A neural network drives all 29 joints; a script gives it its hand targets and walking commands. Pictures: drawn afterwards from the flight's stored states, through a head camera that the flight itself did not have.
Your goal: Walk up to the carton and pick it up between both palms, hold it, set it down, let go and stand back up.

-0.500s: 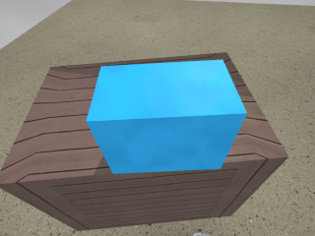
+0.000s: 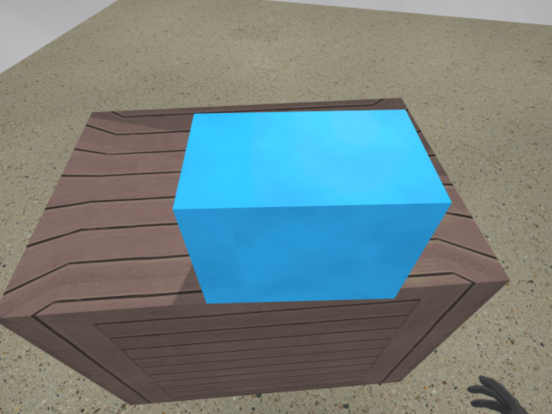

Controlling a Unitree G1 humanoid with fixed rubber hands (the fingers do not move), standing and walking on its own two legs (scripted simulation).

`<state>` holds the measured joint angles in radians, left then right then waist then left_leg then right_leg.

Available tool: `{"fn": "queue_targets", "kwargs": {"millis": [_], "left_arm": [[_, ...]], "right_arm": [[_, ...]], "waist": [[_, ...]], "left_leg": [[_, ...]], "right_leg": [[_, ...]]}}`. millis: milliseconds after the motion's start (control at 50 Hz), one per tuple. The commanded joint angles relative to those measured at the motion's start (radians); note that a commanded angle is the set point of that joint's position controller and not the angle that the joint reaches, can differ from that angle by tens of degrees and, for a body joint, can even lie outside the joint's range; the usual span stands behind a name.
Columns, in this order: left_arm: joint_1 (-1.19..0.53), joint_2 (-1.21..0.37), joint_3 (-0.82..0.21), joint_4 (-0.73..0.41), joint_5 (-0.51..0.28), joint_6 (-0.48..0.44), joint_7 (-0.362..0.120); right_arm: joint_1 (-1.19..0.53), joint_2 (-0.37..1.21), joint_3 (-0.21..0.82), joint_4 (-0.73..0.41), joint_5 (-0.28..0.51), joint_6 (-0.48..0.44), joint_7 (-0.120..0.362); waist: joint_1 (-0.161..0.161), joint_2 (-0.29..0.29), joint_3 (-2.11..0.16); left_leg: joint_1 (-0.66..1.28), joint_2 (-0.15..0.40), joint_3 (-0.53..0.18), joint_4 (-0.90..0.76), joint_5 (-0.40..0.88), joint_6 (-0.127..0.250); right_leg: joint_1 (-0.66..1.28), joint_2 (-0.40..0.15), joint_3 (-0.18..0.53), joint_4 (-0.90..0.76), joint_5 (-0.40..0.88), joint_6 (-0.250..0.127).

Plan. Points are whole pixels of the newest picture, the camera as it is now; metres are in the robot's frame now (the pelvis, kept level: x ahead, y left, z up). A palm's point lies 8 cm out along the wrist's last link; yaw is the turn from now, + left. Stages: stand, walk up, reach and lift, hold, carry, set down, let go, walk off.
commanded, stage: walk up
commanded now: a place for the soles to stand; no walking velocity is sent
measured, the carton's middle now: (300, 211) +0.41 -0.02 +0.06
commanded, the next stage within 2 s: reach and lift in 0.96 s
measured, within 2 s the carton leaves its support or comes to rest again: neither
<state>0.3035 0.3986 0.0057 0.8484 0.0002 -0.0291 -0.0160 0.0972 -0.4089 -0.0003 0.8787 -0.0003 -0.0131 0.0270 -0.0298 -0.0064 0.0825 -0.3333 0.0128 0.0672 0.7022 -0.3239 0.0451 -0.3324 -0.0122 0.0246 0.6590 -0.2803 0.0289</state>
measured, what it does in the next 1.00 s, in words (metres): stands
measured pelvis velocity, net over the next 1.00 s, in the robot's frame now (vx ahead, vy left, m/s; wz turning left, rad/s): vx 0.01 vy -0.02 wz -0.01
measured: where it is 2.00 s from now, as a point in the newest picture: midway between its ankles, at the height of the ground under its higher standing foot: outside the picture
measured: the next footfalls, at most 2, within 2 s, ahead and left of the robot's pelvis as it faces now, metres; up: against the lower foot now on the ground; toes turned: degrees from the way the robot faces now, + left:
none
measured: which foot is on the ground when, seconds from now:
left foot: down 0.00-1.00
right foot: down 0.00-1.00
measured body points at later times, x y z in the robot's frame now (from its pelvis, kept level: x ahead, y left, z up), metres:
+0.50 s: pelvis +0.01 -0.01 +0.00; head +0.03 -0.01 +0.45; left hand +0.07 +0.30 -0.12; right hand +0.10 -0.34 -0.11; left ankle +0.04 +0.09 -0.72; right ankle +0.05 -0.14 -0.72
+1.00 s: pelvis +0.01 -0.02 +0.00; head +0.03 -0.02 +0.45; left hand +0.08 +0.29 -0.11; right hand +0.10 -0.34 -0.11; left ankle +0.04 +0.09 -0.72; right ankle +0.05 -0.14 -0.72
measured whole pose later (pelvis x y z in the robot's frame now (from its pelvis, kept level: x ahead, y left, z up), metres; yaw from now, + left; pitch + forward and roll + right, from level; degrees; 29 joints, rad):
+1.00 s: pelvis +0.01 -0.02 +0.00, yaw +0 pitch -2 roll +0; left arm 0.29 0.40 0.00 0.84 0.00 0.04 -0.01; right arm 0.14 -0.40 -0.04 0.98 -0.01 -0.04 0.03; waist -0.03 0.00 0.06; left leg -0.33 0.02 0.07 0.67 -0.31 0.02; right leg -0.35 0.00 0.02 0.66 -0.30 0.00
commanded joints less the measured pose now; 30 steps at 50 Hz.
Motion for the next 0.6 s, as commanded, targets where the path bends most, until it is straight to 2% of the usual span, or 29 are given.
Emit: {"fn": "queue_targets", "kwargs": {"millis": [0, 20, 60, 80, 100, 120, 140, 160, 180, 200, 220, 240, 260, 280, 320, 340, 360, 380, 400, 420, 440, 460, 500, 520, 540, 560, 580], "left_arm": [[-0.059, 0.218, 0.047, -0.011, 0.01, -0.018, 0.027], [-0.046, 0.216, 0.044, -0.009, 0.011, -0.017, 0.027], [-0.058, 0.213, 0.049, -0.021, 0.007, -0.022, 0.025], [-0.044, 0.215, 0.049, -0.008, 0.008, -0.024, 0.025], [-0.052, 0.207, 0.041, -0.008, 0.014, -0.022, 0.025], [-0.047, 0.21, 0.037, -0.016, 0.011, -0.023, 0.025], [-0.071, 0.22, 0.041, -0.012, 0.01, -0.021, 0.024], [-0.066, 0.219, 0.04, -0.019, 0.01, -0.023, 0.024], [-0.065, 0.215, 0.04, -0.005, 0.006, -0.024, 0.024], [-0.083, 0.205, 0.047, -0.013, 0.028, 0.0, 0.007], [-0.072, 0.198, 0.051, -0.017, 0.027, 0.007, 0.004], [-0.073, 0.198, 0.044, -0.021, 0.023, 0.016, 0.004], [-0.074, 0.205, 0.053, -0.021, 0.022, 0.019, 0.003], [-0.069, 0.198, 0.05, -0.028, 0.023, 0.018, 0.004], [-0.065, 0.186, 0.048, -0.031, 0.024, 0.02, -0.001], [-0.066, 0.196, 0.057, -0.032, 0.02, 0.02, -0.002], [-0.062, 0.194, 0.054, -0.036, 0.018, 0.017, 0.001], [-0.06, 0.204, 0.051, -0.033, 0.021, 0.016, 0.0], [-0.066, 0.21, 0.059, -0.029, 0.02, 0.013, 0.001], [-0.089, 0.203, 0.051, -0.052, 0.018, 0.013, 0.003], [-0.083, 0.196, 0.053, -0.041, 0.016, 0.014, -0.001], [-0.095, 0.193, 0.051, -0.045, 0.018, 0.017, -0.002], [-0.097, 0.206, 0.049, -0.049, 0.02, 0.017, -0.001], [-0.096, 0.193, 0.043, -0.039, 0.018, 0.012, -0.001], [-0.095, 0.192, 0.041, -0.037, 0.016, 0.016, -0.002], [-0.107, 0.201, 0.046, -0.026, 0.022, 0.016, -0.003], [-0.107, 0.198, 0.049, -0.042, 0.022, 0.023, -0.005]], "right_arm": [[-0.054, -0.2, -0.061, -0.028, -0.012, 0.0, -0.012], [-0.068, -0.211, -0.07, -0.032, -0.009, 0.004, -0.014], [-0.046, -0.203, -0.065, -0.026, -0.018, 0.005, -0.009], [-0.059, -0.203, -0.064, -0.026, -0.014, 0.002, -0.011], [-0.063, -0.203, -0.068, -0.016, -0.013, 0.005, -0.012], [-0.076, -0.197, -0.062, -0.027, -0.014, 0.003, -0.012], [-0.071, -0.198, -0.064, -0.02, -0.013, 0.001, -0.011], [-0.053, -0.196, -0.059, -0.026, -0.01, -0.002, -0.011], [-0.064, -0.193, -0.06, -0.02, -0.013, 0.001, -0.009], [-0.012, -0.242, -0.073, -0.004, -0.009, -0.021, -0.025], [-0.017, -0.265, -0.082, 0.004, -0.008, -0.028, -0.031], [-0.02, -0.271, -0.077, 0.002, -0.008, -0.035, -0.036], [-0.007, -0.267, -0.082, 0.008, -0.008, -0.035, -0.04], [0.0, -0.256, -0.08, -0.003, -0.014, -0.038, -0.04], [-0.013, -0.264, -0.08, -0.002, -0.013, -0.038, -0.041], [-0.011, -0.262, -0.078, 0.006, -0.009, -0.037, -0.038], [0.013, -0.251, -0.076, 0.004, -0.009, -0.037, -0.041], [-0.002, -0.232, -0.073, 0.009, -0.001, -0.036, -0.042], [0.016, -0.233, -0.073, 0.002, -0.003, -0.034, -0.038], [0.021, -0.232, -0.078, 0.014, -0.008, -0.034, -0.043], [0.009, -0.221, -0.07, 0.018, -0.006, -0.034, -0.042], [0.002, -0.22, -0.069, 0.013, -0.009, -0.033, -0.043], [0.019, -0.233, -0.068, 0.015, -0.011, -0.033, -0.043], [0.019, -0.215, -0.068, 0.028, -0.012, -0.035, -0.041], [0.015, -0.23, -0.068, 0.022, -0.015, -0.037, -0.041], [0.032, -0.245, -0.074, 0.027, -0.012, -0.035, -0.039], [0.035, -0.256, -0.076, 0.036, -0.016, -0.036, -0.039]], "waist": [[0.035, 0.089, -0.084], [0.026, 0.1, -0.07], [0.023, 0.1, -0.084], [0.034, 0.077, -0.088], [0.031, 0.033, -0.087], [0.039, 0.044, -0.08], [0.025, 0.034, -0.071], [0.026, 0.074, -0.112], [0.033, 0.078, -0.127], [0.01, 0.032, -0.11], [0.023, 0.013, -0.093], [0.023, 0.03, -0.078], [0.024, 0.024, -0.078], [0.031, 0.012, -0.106], [0.034, 0.076, -0.128], [0.035, 0.031, -0.107], [0.03, 0.062, -0.135], [0.031, 0.004, -0.143], [0.02, -0.015, -0.173], [0.026, -0.009, -0.178], [0.024, 0.001, -0.164], [0.018, 0.014, -0.156], [0.025, -0.024, -0.127], [0.016, -0.034, -0.114], [0.019, -0.033, -0.123], [0.009, -0.013, -0.116], [0.021, 0.029, -0.127]], "left_leg": [[0.006, 0.141, -0.192, -0.281, -0.18, 0.038], [0.007, 0.142, -0.19, -0.287, -0.233, 0.032], [0.007, 0.134, -0.2, -0.317, -0.218, 0.032], [-0.007, 0.149, -0.221, -0.31, -0.225, 0.034], [-0.003, 0.144, -0.203, -0.303, -0.259, 0.035], [0.019, 0.133, -0.191, -0.284, -0.211, 0.027], [0.048, 0.124, -0.184, -0.29, -0.169, 0.021], [0.079, 0.135, -0.193, -0.272, -0.119, 0.029], [0.061, 0.132, -0.193, -0.282, -0.147, 0.031], [0.098, 0.198, -0.275, -0.318, -0.166, 0.047], [0.088, 0.23, -0.283, -0.323, -0.136, 0.065], [0.088, 0.243, -0.294, -0.319, -0.102, 0.079], [0.097, 0.25, -0.305, -0.324, -0.081, 0.084], [0.128, 0.25, -0.292, -0.312, -0.042, 0.084], [0.11, 0.237, -0.261, -0.288, 0.006, 0.074], [0.1, 0.216, -0.22, -0.254, 0.043, 0.059], [0.104, 0.202, -0.209, -0.252, 0.061, 0.047], [0.103, 0.186, -0.206, -0.234, 0.081, 0.037], [0.117, 0.171, -0.161, -0.213, 0.085, 0.022], [0.103, 0.156, -0.151, -0.209, 0.097, 0.024], [0.09, 0.154, -0.149, -0.22, 0.035, 0.014], [0.095, 0.157, -0.175, -0.233, -0.007, 0.02], [0.08, 0.146, -0.164, -0.231, -0.047, 0.02], [0.105, 0.137, -0.165, -0.247, -0.053, 0.014], [0.102, 0.147, -0.182, -0.268, -0.105, 0.026], [0.095, 0.158, -0.196, -0.275, -0.139, 0.03], [0.062, 0.179, -0.214, -0.296, -0.18, 0.036]], "right_leg": [[0.044, -0.036, 0.071, -0.135, -0.003, -0.085], [0.029, -0.032, 0.068, -0.145, 0.007, -0.086], [0.027, -0.041, 0.087, -0.138, -0.017, -0.086], [0.049, -0.037, 0.072, -0.129, 0.003, -0.087], [0.036, -0.037, 0.086, -0.154, -0.032, -0.09], [0.018, -0.051, 0.102, -0.163, -0.026, -0.092], [-0.013, -0.053, 0.101, -0.16, 0.003, -0.091], [0.004, -0.054, 0.104, -0.141, 0.037, -0.093], [0.012, -0.043, 0.093, -0.138, 0.027, -0.086], [-0.024, -0.021, 0.084, -0.09, 0.017, -0.104], [-0.026, -0.014, 0.062, -0.071, 0.036, -0.1], [-0.043, -0.02, 0.06, -0.06, 0.073, -0.101], [-0.035, -0.01, 0.06, -0.048, 0.04, -0.1], [-0.041, -0.012, 0.05, -0.057, 0.022, -0.097], [0.001, -0.026, 0.065, -0.073, 0.052, -0.103], [0.006, -0.029, 0.075, -0.09, 0.122, -0.098], [0.029, -0.044, 0.091, -0.095, 0.151, -0.107], [0.041, -0.051, 0.104, -0.099, 0.187, -0.112], [0.073, -0.054, 0.107, -0.103, 0.203, -0.116], [0.076, -0.059, 0.118, -0.109, 0.218, -0.121], [0.069, -0.066, 0.126, -0.129, 0.174, -0.12], [0.053, -0.066, 0.131, -0.148, 0.101, -0.128], [0.015, -0.073, 0.147, -0.167, 0.105, -0.131], [-0.011, -0.076, 0.164, -0.172, 0.089, -0.124], [-0.022, -0.062, 0.155, -0.168, 0.041, -0.12], [-0.022, -0.049, 0.134, -0.16, -0.018, -0.12], [0.002, -0.042, 0.123, -0.142, -0.029, -0.111]]}}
